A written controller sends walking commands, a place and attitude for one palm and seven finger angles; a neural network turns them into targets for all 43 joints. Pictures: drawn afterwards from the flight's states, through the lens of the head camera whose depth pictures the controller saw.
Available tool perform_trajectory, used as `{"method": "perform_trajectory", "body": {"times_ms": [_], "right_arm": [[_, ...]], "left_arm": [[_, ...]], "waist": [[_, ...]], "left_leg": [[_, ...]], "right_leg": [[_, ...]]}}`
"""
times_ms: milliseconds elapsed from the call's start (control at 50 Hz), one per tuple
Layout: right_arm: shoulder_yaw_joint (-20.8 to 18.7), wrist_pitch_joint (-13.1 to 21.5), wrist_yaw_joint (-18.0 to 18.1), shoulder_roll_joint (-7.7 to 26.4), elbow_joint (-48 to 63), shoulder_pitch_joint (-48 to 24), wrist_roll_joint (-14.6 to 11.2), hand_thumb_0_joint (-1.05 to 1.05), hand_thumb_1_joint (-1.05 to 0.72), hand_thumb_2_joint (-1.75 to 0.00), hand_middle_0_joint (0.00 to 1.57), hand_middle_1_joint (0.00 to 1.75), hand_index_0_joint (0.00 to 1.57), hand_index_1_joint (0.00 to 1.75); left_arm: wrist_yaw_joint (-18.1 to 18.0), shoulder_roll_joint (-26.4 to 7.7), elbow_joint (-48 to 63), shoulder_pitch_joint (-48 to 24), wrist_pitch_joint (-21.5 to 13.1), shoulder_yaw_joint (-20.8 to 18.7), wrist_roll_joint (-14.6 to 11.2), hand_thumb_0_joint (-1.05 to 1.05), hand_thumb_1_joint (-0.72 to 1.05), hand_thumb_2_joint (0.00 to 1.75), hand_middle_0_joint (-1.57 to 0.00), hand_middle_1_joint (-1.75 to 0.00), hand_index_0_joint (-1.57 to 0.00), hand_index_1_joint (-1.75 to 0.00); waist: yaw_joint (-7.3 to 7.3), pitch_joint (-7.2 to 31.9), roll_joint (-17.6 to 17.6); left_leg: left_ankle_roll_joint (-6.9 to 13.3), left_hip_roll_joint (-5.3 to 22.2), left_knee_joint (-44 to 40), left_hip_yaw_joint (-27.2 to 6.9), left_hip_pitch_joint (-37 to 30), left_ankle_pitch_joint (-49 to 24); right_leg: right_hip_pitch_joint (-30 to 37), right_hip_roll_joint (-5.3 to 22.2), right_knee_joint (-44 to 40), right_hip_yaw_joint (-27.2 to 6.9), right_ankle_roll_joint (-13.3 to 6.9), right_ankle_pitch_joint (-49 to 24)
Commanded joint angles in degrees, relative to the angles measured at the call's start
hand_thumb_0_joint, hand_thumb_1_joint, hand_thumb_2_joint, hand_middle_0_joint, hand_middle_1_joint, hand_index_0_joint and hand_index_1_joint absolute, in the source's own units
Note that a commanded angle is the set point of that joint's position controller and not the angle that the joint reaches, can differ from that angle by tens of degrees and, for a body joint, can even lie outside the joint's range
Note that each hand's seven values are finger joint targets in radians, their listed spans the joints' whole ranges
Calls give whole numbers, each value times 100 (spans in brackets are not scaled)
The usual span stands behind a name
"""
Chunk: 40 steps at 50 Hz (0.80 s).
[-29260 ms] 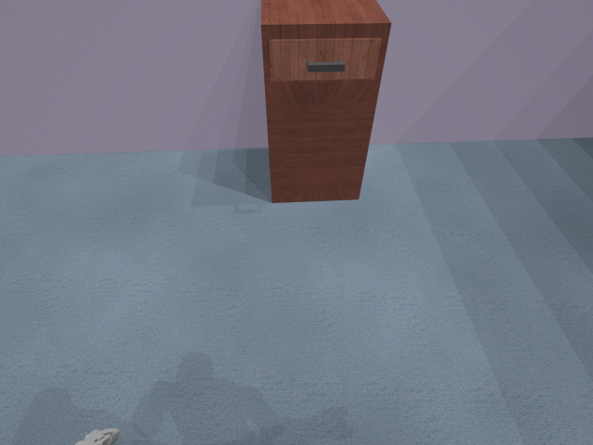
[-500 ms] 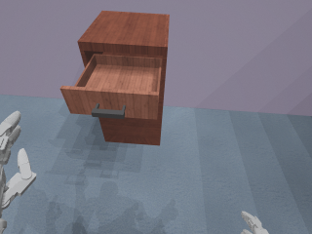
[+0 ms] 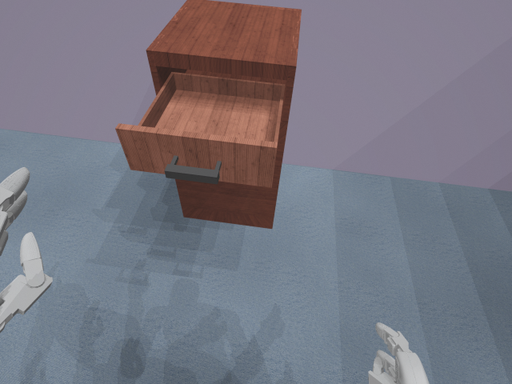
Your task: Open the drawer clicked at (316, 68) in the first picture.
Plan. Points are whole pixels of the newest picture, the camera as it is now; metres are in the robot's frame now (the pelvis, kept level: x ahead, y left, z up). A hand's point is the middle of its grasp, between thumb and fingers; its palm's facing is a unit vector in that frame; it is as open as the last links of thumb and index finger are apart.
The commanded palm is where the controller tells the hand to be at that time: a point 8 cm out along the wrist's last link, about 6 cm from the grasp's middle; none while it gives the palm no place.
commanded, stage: stop stepping back and stand still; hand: left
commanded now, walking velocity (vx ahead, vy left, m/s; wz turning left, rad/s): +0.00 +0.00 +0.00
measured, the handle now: (194, 168) +0.59 +0.18 -0.07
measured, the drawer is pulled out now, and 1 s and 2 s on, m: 0.30 0.30 0.30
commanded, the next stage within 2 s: let the arm hang, fingers relaxed in 0.48 s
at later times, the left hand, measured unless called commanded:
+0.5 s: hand (51, 256) +0.22 +0.25 +0.16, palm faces +0.30 -0.83 -0.46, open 7.4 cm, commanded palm +0.16 +0.29 +0.18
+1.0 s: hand out of the picture -0.01 +0.19 -0.17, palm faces +0.01 -0.98 -0.20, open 7.0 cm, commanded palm none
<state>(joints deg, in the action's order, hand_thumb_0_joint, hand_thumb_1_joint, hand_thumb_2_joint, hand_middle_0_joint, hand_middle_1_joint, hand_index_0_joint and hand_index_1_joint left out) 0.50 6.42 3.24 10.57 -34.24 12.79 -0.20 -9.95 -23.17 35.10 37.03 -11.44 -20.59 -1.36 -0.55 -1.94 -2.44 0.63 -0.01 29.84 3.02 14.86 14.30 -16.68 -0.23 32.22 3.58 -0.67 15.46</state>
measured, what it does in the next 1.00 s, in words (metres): stands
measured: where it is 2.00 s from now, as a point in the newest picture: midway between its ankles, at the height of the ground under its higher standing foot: outside the picture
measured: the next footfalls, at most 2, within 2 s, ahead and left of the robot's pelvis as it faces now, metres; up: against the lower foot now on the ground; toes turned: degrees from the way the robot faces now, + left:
none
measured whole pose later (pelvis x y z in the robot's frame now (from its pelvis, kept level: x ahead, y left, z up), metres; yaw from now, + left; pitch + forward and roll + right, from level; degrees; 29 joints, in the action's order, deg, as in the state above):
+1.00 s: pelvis +0.00 +0.01 +0.01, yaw -1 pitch -2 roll -1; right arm 0.5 -1.9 1.0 9.5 -59.9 17.6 0.9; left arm -1.1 -11.0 -59.0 17.9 1.8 -0.6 0.7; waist 0.3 -6.0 -1.0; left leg 0.9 0.9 26.1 3.1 11.8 12.5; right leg -11.6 -1.6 23.8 3.5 -2.4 10.4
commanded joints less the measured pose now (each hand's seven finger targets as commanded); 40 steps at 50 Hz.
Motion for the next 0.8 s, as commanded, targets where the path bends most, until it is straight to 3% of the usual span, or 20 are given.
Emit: {"method": "perform_trajectory", "body": {"times_ms": [0, 40, 80, 120, 160, 220, 340, 540, 560, 580, 600, 640, 680, 700, 720, 760, 780], "right_arm": [[-211, 328, 1, 738, 784, -587, -64, 0, -90, -90, 20, 30, 20, 30], [-268, 271, -52, 767, 751, -547, -82, 0, -90, -90, 20, 30, 20, 30], [-263, 191, -83, 734, 754, -526, -84, 0, -90, -90, 20, 30, 20, 30], [-246, 139, -56, 736, 755, -598, -63, 0, -90, -90, 20, 30, 20, 30], [-217, 93, -29, 737, 817, -633, -38, 0, -90, -90, 20, 30, 20, 30], [-219, 71, 12, 738, 862, -701, -38, 0, -90, -90, 20, 30, 20, 30], [-249, 37, 15, 750, 901, -682, -73, 0, -90, -90, 20, 30, 20, 30], [-256, 3, 40, 767, 930, -715, -74, 0, -90, -90, 20, 30, 20, 30], [-552, 401, -471, 1634, -397, -886, -147, 0, -90, -90, 20, 30, 20, 30], [-566, 80, -466, 1344, -622, -278, -19, 0, -90, -90, 20, 30, 20, 30], [-464, -71, -431, 1197, -566, -158, 13, 0, -90, -90, 20, 30, 20, 30], [-355, -239, -377, 1117, -503, -181, 80, 0, -90, -90, 20, 30, 20, 30], [-321, -366, -324, 1121, -598, -266, 110, 0, -90, -90, 20, 30, 20, 30], [-310, -442, -302, 1090, -713, -251, 114, 0, -90, -90, 20, 30, 20, 30], [-297, -522, -298, 993, -841, -190, 134, 0, -90, -90, 20, 30, 20, 30], [-189, -606, -278, 837, -1150, -178, 149, 0, -90, -90, 20, 30, 20, 30], [-156, -614, -265, 812, -1293, -195, 145, 0, -90, -90, 20, 30, 20, 30]], "left_arm": [[-38, -633, 912, -7, -317, -582, -83, 0, 90, 90, -20, -30, -20, -30], [-27, -574, 846, 90, -317, -527, -126, 0, 90, 90, -20, -30, -20, -30], [-43, -579, 920, 28, -296, -495, -130, 0, 90, 90, -20, -30, -20, -30], [-78, -719, 1006, 51, -267, -599, -118, 0, 90, 90, -20, -30, -20, -30], [-95, -706, 1123, 91, -288, -599, -104, 0, 90, 90, -20, -30, -20, -30], [-100, -828, 1257, 141, -290, -683, -112, 0, 90, 90, -20, -30, -20, -30], [-70, -750, 1136, 328, -290, -669, -164, 0, 90, 90, -20, -30, -20, -30], [-66, -754, 1094, 250, -285, -637, -180, 0, 90, 90, -20, -30, -20, -30], [710, 73, -3808, -856, 466, 1640, 349, 0, 90, 90, -20, -30, -20, -30], [860, 231, -4149, -794, 916, 1414, 375, 0, 90, 90, -20, -30, -20, -30], [900, 377, -4343, -937, 1008, 1493, 331, 0, 90, 90, -20, -30, -20, -30], [929, 388, -4923, -1315, 1044, 1565, 334, 0, 90, 90, -20, -30, -20, -30], [950, 236, -5678, -1652, 1100, 1584, 359, 0, 90, 90, -20, -30, -20, -30], [949, 175, -6106, -1813, 1121, 1599, 347, 0, 90, 90, -20, -30, -20, -30], [926, 187, -6520, -1975, 1155, 1643, 323, 0, 90, 90, -20, -30, -20, -30], [911, 269, -7238, -2160, 1205, 1749, 275, 0, 90, 90, -20, -30, -20, -30], [905, 273, -7582, -2154, 1209, 1778, 260, 0, 90, 90, -20, -30, -20, -30]], "waist": [[-37, 323, 429], [-92, 473, 20], [-123, 615, -137], [-90, 629, 6], [-47, 672, 460], [-14, 776, 700], [-41, 914, 559], [-38, 725, 531], [-295, -92, 580], [-185, 535, 548], [-127, 721, 478], [-50, 718, -217], [37, 522, -842], [14, 463, -932], [-34, 407, -646], [-15, 110, 228], [30, 1, 469]], "left_leg": [[239, 694, -782, -659, 531, -289], [88, 395, -218, -405, 266, -405], [45, 257, -46, -296, 55, -455], [43, 300, -305, -314, -262, -649], [86, 482, -702, -460, -319, -1130], [91, 641, -826, -567, -487, -1782], [34, 567, -721, -466, -454, -1987], [15, 541, -940, -491, -270, -1376], [72, 639, -212, -546, 113, -1946], [67, 748, -256, -477, -234, -2144], [210, 820, -242, -646, -72, -1815], [392, 853, -319, -918, 129, -1615], [282, 559, -192, -760, 215, -1028], [216, 406, -115, -655, 9, -708], [171, 339, -178, -626, -223, -631], [166, 439, -577, -674, -151, -620], [171, 499, -752, -687, -61, -547]], "right_leg": [[930, 290, -763, -542, 41, -866], [854, 681, -1213, -1182, -126, -1251], [898, 920, -1370, -1328, -265, -1601], [747, 795, -1349, -1125, -222, -1598], [939, 520, -1053, -746, -94, -1639], [975, 304, -848, -479, -2, -1774], [1224, 336, -892, -463, 0, -2300], [1091, 293, -1060, -459, 24, -1773], [14, 584, -142, -87, -96, -1816], [-14, 522, -262, -443, -111, -1285], [41, 445, -118, -370, -117, -771], [267, 377, -123, -406, -128, -650], [471, 588, -556, -731, -234, -1128], [326, 762, -764, -926, -340, -1197], [176, 781, -861, -976, -422, -1004], [221, 605, -940, -907, -328, -651], [315, 518, -977, -855, -268, -512]]}}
